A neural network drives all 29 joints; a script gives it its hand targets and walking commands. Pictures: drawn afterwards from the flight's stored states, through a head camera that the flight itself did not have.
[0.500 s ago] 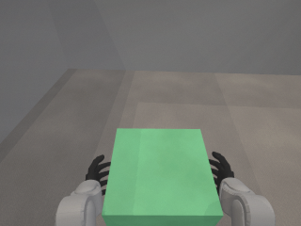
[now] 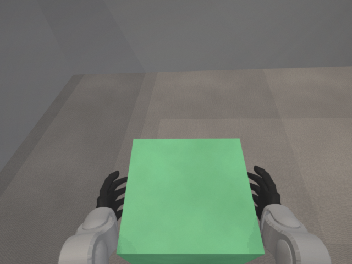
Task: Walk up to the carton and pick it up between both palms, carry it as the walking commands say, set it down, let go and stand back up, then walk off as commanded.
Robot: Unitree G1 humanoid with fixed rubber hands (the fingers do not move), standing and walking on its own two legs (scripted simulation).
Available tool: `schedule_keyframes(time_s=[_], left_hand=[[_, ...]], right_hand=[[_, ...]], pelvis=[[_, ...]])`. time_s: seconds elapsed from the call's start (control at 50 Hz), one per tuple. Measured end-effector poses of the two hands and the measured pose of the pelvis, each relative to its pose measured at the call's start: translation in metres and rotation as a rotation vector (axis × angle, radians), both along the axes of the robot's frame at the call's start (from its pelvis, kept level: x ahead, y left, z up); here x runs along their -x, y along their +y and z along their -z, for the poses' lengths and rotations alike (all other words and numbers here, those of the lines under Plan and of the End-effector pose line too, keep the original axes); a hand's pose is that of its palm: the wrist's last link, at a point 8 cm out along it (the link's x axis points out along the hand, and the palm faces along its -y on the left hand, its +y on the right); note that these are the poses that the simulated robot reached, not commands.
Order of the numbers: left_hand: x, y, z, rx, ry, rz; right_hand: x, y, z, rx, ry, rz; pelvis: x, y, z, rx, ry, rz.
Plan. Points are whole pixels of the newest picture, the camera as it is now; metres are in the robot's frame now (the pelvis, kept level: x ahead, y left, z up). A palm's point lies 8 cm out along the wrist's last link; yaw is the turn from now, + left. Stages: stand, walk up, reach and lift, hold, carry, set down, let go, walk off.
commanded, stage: carry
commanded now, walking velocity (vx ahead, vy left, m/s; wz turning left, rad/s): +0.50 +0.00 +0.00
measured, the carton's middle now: (186, 209) +0.26 +0.00 +0.02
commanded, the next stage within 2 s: none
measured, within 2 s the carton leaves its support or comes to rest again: neither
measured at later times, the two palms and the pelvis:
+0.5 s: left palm (131, 93) +0.61 +0.16 +0.08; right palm (228, 81) +0.61 -0.14 +0.10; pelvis +0.37 +0.00 +0.00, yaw +1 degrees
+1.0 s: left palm (164, 54) +0.83 +0.06 +0.10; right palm (244, 53) +0.82 -0.23 +0.08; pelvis +0.57 -0.07 -0.01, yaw +0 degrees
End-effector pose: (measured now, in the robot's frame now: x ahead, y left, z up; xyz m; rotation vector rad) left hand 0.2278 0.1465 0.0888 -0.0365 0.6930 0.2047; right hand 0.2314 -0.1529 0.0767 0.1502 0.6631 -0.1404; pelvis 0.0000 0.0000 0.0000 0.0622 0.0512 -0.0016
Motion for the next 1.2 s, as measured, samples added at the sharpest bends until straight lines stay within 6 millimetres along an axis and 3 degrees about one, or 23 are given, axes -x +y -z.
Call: schedule_keyframes(time_s=[0.1, 0.2, 0.26, 0.32, 0.4, 0.52, 0.58, 0.62, 0.66, 0.74, 0.82, 0.9, 1.02, 1.1, 1.2], left_hand=[[-0.084, 0.0, 0.005, 0.011, -0.055, 0.044], [-0.176, 0.011, 0.039, 0.052, -0.031, 0.057], [-0.221, 0.016, 0.054, 0.062, 0.07, 0.064], [-0.259, 0.019, 0.05, 0.06, 0.114, 0.065], [-0.314, 0.018, 0.03, 0.078, 0.053, 0.051], [-0.393, 0.01, 0.003, 0.076, -0.089, -0.017], [-0.434, -0.001, 0.002, 0.051, -0.127, -0.043], [-0.463, -0.012, 0.009, 0.033, -0.142, -0.058], [-0.489, -0.024, 0.018, -0.011, -0.091, -0.045], [-0.524, -0.044, 0.032, -0.05, 0.083, -0.014], [-0.547, -0.061, 0.039, -0.041, 0.146, 0.013], [-0.574, -0.076, 0.027, -0.026, 0.066, 0.044], [-0.605, -0.082, -0.012, -0.034, -0.079, 0.067], [-0.611, -0.074, -0.025, -0.038, -0.104, 0.058], [-0.61, -0.055, -0.017, -0.016, -0.064, 0.025]], right_hand=[[-0.072, -0.001, 0.0, 0.016, -0.054, 0.043], [-0.159, 0.011, 0.023, 0.063, -0.028, 0.05], [-0.204, 0.017, 0.033, 0.079, 0.071, 0.05], [-0.241, 0.019, 0.029, 0.071, 0.118, 0.055], [-0.299, 0.018, 0.006, 0.081, 0.058, 0.047], [-0.399, 0.01, -0.023, 0.094, -0.086, -0.026], [-0.448, -0.001, -0.018, 0.078, -0.124, -0.057], [-0.481, -0.012, -0.005, 0.066, -0.139, -0.074], [-0.508, -0.023, 0.013, 0.028, -0.091, -0.069], [-0.53, -0.043, 0.043, -0.013, 0.083, -0.043], [-0.543, -0.061, 0.05, -0.021, 0.147, -0.008], [-0.564, -0.076, 0.031, -0.018, 0.067, 0.034], [-0.59, -0.081, -0.007, -0.019, -0.077, 0.058], [-0.601, -0.074, -0.021, -0.013, -0.103, 0.043], [-0.609, -0.055, -0.021, 0.019, -0.063, 0.002]], pelvis=[[-0.08, 0.008, 0.016, 0.005, 0.002, 0.016], [-0.172, 0.02, 0.042, -0.01, 0.006, 0.017], [-0.213, 0.025, 0.035, 0.01, 0.007, 0.021], [-0.249, 0.027, 0.019, 0.051, 0.007, 0.04], [-0.301, 0.021, 0.005, 0.081, -0.002, 0.009], [-0.39, -0.003, 0.007, 0.082, -0.023, -0.013], [-0.441, -0.02, 0.021, 0.062, -0.036, -0.025], [-0.476, -0.031, 0.037, 0.028, -0.048, -0.045], [-0.498, -0.038, 0.042, 0.04, -0.035, -0.028], [-0.517, -0.049, 0.029, 0.014, -0.018, -0.03], [-0.531, -0.059, 0.016, -0.006, 0.003, -0.023], [-0.547, -0.066, 0.01, -0.012, 0.009, -0.009], [-0.579, -0.066, 0.006, -0.008, 0.019, 0.001], [-0.599, -0.062, 0.005, -0.001, 0.017, 0.004], [-0.61, -0.053, 0.006, 0.015, -0.001, 0.004]])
